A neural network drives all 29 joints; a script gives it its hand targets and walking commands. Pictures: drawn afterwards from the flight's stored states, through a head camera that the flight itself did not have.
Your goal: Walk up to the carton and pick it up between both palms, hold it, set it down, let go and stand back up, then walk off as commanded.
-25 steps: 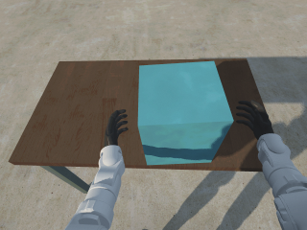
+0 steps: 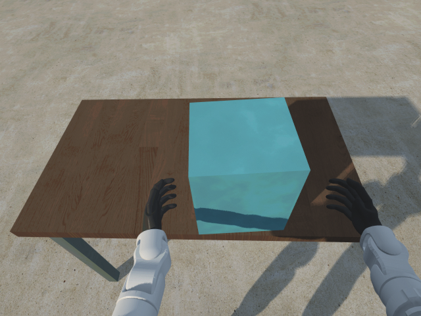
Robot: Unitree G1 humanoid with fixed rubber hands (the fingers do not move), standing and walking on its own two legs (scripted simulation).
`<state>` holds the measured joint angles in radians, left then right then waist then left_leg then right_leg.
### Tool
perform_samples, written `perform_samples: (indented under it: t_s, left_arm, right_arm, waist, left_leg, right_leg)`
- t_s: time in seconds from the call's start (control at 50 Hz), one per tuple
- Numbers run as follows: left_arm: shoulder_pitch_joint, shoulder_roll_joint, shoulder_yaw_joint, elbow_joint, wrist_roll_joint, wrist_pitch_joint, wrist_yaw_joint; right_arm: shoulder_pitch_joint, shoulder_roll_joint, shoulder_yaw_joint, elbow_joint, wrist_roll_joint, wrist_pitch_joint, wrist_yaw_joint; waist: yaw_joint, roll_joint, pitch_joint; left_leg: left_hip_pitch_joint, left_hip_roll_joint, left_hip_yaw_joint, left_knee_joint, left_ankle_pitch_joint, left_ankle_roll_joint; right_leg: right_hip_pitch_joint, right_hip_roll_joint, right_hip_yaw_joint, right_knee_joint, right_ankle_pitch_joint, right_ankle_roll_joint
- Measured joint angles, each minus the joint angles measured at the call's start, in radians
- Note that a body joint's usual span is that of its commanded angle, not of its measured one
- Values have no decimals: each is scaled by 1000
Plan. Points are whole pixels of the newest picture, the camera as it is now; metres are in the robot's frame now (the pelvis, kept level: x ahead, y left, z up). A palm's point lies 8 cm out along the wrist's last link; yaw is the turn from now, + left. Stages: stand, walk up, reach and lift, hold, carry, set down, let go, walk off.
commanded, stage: set down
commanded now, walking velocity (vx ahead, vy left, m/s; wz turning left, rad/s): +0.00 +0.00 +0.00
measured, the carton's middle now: (239, 169) +0.45 +0.01 -0.02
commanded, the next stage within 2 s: none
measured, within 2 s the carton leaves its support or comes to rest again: neither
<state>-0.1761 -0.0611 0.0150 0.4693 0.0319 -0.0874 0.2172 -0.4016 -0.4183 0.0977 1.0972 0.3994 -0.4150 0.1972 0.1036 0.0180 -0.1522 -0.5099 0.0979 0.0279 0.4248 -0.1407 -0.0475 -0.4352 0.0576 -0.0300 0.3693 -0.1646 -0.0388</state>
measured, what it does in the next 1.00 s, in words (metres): stands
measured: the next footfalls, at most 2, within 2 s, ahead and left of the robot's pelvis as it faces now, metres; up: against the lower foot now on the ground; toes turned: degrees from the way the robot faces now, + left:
none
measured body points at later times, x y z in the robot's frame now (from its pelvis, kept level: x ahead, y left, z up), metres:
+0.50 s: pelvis +0.00 -0.01 +0.00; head +0.02 -0.01 +0.45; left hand +0.26 +0.16 +0.01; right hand +0.29 -0.26 -0.01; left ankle +0.03 +0.15 -0.74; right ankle +0.00 -0.10 -0.74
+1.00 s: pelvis +0.01 -0.01 +0.00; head +0.00 -0.02 +0.45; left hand +0.21 +0.18 -0.01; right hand +0.21 -0.27 -0.01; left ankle +0.03 +0.15 -0.74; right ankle +0.00 -0.10 -0.74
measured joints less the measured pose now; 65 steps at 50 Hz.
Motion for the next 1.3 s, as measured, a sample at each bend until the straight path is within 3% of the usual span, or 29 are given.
perform_samples:
  t_s: [0.22, 0.56, 0.7, 0.88, 1.08, 1.18, 1.3]
  left_arm:
    - [123, 9, -30, -89, 3, 7, 0]
    - [259, 14, -68, -173, 2, 37, 5]
    - [372, 19, -61, -238, 2, -16, 0]
    - [477, 40, -27, -229, 13, -58, -29]
    - [479, 74, -21, -174, -23, -26, -34]
    - [466, 88, -23, -152, -45, 16, -34]
    - [460, 107, -27, -179, -53, 27, -34]
  right_arm:
    - [165, -2, -1, -110, 21, -14, 20]
    - [333, -2, -33, -258, 3, 8, 40]
    - [466, -2, -33, -365, 8, -12, 39]
    - [614, -2, -12, -464, 6, -40, 16]
    - [626, 2, -11, -548, -42, 60, 10]
    - [590, 25, -14, -533, -68, 140, 8]
    - [579, 50, -34, -516, -97, 154, -1]
  waist:
    - [-26, 0, 8]
    - [-34, -1, 29]
    - [-47, -1, 49]
    - [-70, -4, 66]
    - [-74, -18, 71]
    - [-74, -34, 78]
    - [-74, -35, 85]
  left_leg:
    - [77, 0, 0, -8, -2, 0]
    - [135, -1, 1, -27, -15, 0]
    - [191, -2, 1, -35, -34, 0]
    - [268, -3, 0, -48, -39, 0]
    - [281, -4, -1, -48, -27, 0]
    - [281, -4, -1, -48, -26, 0]
    - [282, -9, 0, -51, -29, 0]
  right_leg:
    - [73, 0, 0, 0, -6, 0]
    - [123, 0, 0, 0, -29, -4]
    - [176, 0, 0, 0, -54, -8]
    - [247, 0, 0, 0, -66, -12]
    - [259, -1, 0, 0, -50, -12]
    - [259, -1, 0, 0, -49, -12]
    - [259, -6, 0, 0, -58, -12]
